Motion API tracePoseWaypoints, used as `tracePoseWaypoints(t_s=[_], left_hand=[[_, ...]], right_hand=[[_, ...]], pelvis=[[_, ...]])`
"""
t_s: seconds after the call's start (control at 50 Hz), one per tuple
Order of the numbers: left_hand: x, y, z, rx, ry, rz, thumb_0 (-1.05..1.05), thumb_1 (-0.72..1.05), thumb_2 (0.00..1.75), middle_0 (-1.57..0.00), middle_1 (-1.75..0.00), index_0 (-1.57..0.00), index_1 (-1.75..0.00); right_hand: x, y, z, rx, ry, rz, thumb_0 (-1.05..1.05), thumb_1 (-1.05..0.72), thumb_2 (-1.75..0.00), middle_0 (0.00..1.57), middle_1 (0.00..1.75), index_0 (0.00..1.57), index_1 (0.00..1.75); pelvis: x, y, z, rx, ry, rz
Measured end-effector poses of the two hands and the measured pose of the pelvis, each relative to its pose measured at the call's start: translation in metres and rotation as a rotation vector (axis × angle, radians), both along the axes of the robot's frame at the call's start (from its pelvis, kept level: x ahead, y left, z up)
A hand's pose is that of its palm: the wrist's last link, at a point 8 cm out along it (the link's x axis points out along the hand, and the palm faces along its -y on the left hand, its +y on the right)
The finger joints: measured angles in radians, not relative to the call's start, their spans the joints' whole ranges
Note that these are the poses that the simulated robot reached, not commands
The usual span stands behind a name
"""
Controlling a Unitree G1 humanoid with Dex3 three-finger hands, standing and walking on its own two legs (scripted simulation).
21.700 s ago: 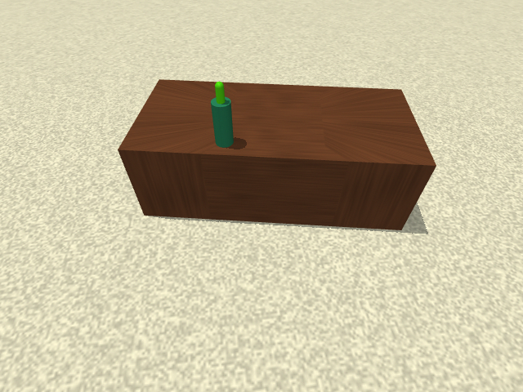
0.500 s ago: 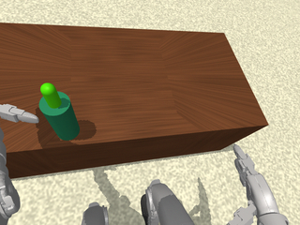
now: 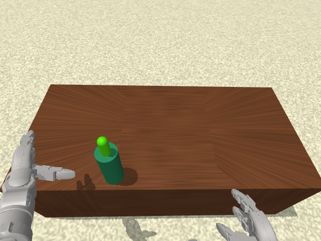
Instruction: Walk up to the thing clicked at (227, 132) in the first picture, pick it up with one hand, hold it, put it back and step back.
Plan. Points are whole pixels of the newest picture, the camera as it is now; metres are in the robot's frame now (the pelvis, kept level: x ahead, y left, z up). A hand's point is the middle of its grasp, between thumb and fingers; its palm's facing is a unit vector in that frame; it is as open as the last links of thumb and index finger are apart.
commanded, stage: home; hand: left
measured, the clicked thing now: (108, 159) +0.44 +0.16 -0.17
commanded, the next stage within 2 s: none
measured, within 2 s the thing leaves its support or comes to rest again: neither
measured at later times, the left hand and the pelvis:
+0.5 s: hand out of the picture +0.16 +0.16 -0.06, palm faces +0.12 -0.97 -0.22, open 17.1 cm; pelvis +0.00 -0.02 +0.01, yaw +2 degrees
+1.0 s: hand out of the picture +0.15 +0.16 -0.05, palm faces +0.12 -0.96 -0.24, open 17.2 cm; pelvis -0.02 -0.02 +0.00, yaw +1 degrees
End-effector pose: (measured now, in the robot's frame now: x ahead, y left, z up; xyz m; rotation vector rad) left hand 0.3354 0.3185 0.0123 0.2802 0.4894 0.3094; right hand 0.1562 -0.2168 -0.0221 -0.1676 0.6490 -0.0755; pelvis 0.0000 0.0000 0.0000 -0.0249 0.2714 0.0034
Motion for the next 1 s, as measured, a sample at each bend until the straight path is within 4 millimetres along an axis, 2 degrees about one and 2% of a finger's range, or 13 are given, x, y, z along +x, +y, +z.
tracePoseWaypoints(t_s=[0.14,0.32,0.4,0.48,0.56,0.8,1.0], left_hand=[[-0.063,-0.047,-0.034,-0.092,0.06,-0.044,-0.01,-0.43,0.13,-0.07,-0.08,-0.06,-0.08],[-0.14,-0.09,-0.037,-0.133,0.095,-0.061,-0.01,-0.47,0.1,-0.06,-0.07,-0.06,-0.07],[-0.175,-0.104,-0.039,-0.147,0.142,-0.061,-0.01,-0.47,0.1,-0.06,-0.07,-0.06,-0.07],[-0.199,-0.113,-0.044,-0.157,0.181,-0.056,-0.01,-0.47,0.1,-0.06,-0.07,-0.06,-0.07],[-0.208,-0.116,-0.047,-0.156,0.193,-0.051,-0.01,-0.47,0.1,-0.06,-0.07,-0.06,-0.07],[-0.202,-0.119,-0.036,-0.121,0.13,-0.079,-0.01,-0.47,0.1,-0.06,-0.07,-0.06,-0.07],[-0.209,-0.114,-0.041,-0.123,0.142,-0.066,-0.01,-0.49,0.09,-0.06,-0.06,-0.05,-0.07]], right_hand=[[-0.009,-0.02,-0.006,-0.058,0.102,-0.03,0.0,-0.66,-0.76,0.18,0.26,0.18,0.26],[0.006,-0.022,-0.004,-0.055,0.032,-0.038,0.01,-0.78,-0.83,0.19,0.27,0.19,0.28],[0.007,-0.021,-0.006,-0.035,0.009,-0.042,0.01,-0.78,-0.83,0.19,0.28,0.19,0.28],[0.004,-0.025,-0.006,-0.038,-0.004,-0.048,0.01,-0.79,-0.83,0.19,0.28,0.19,0.28],[0.0,-0.03,-0.004,-0.06,-0.017,-0.052,0.01,-0.8,-0.84,0.19,0.28,0.19,0.28],[-0.022,-0.032,-0.008,-0.06,-0.023,-0.077,0.01,-0.87,-0.88,0.2,0.29,0.2,0.29],[-0.02,-0.03,-0.006,-0.067,-0.034,-0.076,0.01,-0.9,-0.9,0.2,0.3,0.2,0.3]], pelvis=[[0.004,-0.006,0.006,0.007,-0.05,0.007],[0.006,-0.015,0.009,0.017,-0.096,0.013],[0.005,-0.018,0.008,0.022,-0.111,0.017],[0.0,-0.022,0.006,0.03,-0.122,0.02],[-0.007,-0.025,0.005,0.035,-0.127,0.022],[-0.016,-0.025,0.003,0.036,-0.139,0.015],[-0.019,-0.023,0.003,0.035,-0.139,0.012]])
